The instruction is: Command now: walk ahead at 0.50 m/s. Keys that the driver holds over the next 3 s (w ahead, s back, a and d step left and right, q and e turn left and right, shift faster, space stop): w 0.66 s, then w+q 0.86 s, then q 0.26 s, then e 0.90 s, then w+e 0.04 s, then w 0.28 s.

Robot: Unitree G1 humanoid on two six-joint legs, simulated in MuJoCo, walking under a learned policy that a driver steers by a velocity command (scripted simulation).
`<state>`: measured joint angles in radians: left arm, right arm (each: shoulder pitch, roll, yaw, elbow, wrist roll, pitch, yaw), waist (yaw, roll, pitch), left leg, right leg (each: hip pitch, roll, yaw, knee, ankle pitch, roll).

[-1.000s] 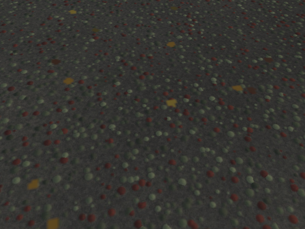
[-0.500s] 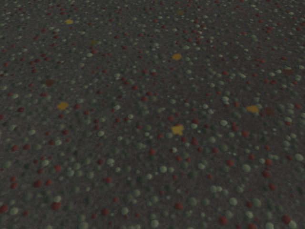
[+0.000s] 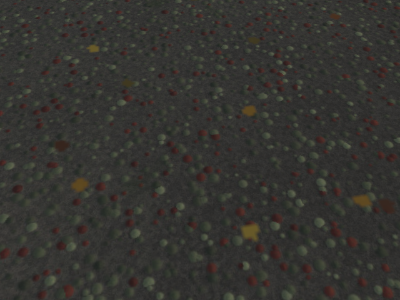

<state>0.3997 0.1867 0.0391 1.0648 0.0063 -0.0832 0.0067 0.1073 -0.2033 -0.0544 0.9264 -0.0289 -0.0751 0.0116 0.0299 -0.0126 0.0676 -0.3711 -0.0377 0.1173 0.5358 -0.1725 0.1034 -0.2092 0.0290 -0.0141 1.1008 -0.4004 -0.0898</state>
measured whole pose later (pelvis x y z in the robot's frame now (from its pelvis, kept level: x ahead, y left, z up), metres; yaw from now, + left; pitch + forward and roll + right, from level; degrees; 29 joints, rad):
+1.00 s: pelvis +0.54 -0.02 +0.00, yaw +8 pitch +1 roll -1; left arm 0.43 0.18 0.04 1.06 0.03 -0.10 0.03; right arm 0.05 -0.18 -0.04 0.88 -0.03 -0.04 0.04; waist 0.04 0.01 0.06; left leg -0.50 -0.01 0.13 0.58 -0.13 0.14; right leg 0.14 0.04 -0.22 0.27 -0.42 -0.04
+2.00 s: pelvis +0.97 +0.09 +0.01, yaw +36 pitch +0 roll -2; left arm 0.33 0.23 0.02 0.84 0.01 -0.04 -0.01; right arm 0.13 -0.23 -0.02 0.76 -0.04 0.02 0.02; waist 0.06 0.03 0.04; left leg -0.33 0.01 -0.02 0.52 -0.15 0.02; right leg -0.21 -0.02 -0.13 0.45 -0.24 -0.02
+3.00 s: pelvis +0.99 +0.10 +0.02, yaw +7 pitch +1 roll -1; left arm 0.28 0.28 0.06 0.75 0.03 0.00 -0.02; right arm 0.31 -0.26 -0.03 0.80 -0.03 -0.03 -0.01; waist -0.01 -0.04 -0.02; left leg -0.15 -0.04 -0.02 0.39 -0.26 0.06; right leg -0.41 0.12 0.14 0.88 -0.36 -0.05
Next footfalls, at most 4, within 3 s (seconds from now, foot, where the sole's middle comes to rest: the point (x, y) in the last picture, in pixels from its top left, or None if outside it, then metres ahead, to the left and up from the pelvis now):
0.46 right None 0.42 -0.11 -0.76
1.02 left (193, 229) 0.70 0.07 -0.76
1.56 right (209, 150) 1.06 0.02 -0.76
2.00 left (155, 166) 0.97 0.23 -0.76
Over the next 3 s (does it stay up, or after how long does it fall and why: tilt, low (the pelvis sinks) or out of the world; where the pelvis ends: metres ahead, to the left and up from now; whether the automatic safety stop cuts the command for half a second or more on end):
stays up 0.99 0.10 0.02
